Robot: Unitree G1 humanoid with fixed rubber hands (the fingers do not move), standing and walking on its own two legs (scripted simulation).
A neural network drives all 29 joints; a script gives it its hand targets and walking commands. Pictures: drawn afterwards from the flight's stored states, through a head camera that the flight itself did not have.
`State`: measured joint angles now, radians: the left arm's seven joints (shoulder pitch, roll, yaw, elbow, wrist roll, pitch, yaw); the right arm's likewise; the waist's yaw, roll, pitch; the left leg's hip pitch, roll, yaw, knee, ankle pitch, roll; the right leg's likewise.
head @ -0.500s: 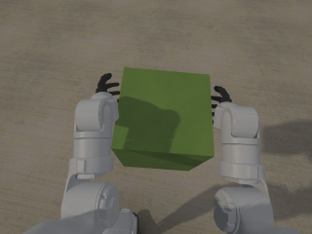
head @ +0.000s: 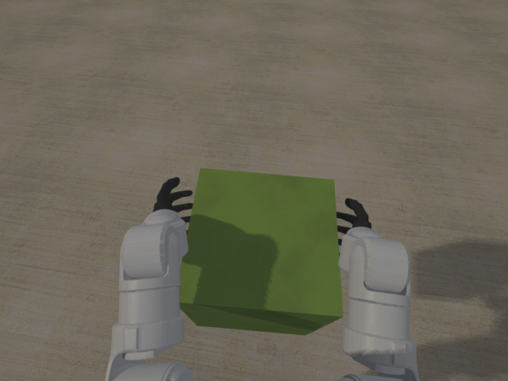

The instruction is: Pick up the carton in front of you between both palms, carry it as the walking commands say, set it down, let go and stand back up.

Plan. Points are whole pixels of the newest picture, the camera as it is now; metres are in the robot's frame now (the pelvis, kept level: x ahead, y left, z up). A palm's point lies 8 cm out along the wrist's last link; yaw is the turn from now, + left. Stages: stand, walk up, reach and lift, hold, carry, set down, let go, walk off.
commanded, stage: carry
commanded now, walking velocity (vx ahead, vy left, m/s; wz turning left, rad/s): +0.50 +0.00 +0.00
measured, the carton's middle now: (258, 260) +0.32 +0.00 +0.00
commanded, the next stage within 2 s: none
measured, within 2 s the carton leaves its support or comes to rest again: neither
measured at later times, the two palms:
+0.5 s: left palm (179, 126) +0.58 +0.18 +0.09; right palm (312, 138) +0.57 -0.10 +0.09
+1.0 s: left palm (212, 69) +0.88 +0.14 +0.09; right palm (311, 80) +0.88 -0.14 +0.07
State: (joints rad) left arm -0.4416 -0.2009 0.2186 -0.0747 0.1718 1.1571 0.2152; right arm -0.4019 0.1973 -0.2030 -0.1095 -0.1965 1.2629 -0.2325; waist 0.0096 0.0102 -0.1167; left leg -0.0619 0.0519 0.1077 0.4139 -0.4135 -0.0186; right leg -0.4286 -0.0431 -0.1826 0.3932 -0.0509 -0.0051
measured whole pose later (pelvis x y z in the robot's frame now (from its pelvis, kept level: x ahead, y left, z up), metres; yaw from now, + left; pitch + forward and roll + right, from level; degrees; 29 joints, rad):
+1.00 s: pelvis +0.59 -0.01 +0.01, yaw +2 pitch +4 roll +1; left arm -0.33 -0.17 0.16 -0.05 0.12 1.15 0.24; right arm -0.29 0.16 -0.13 -0.09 -0.11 1.26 -0.29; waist 0.02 0.02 -0.07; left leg -0.49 0.09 0.09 1.01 -0.36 -0.01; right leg -0.27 -0.06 -0.23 0.38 -0.18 -0.05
